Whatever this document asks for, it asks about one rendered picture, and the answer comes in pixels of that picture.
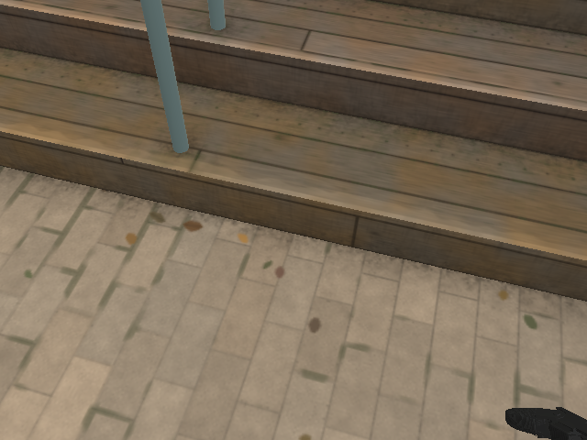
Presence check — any right robot hand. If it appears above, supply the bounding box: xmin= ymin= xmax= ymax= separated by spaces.
xmin=505 ymin=407 xmax=587 ymax=440

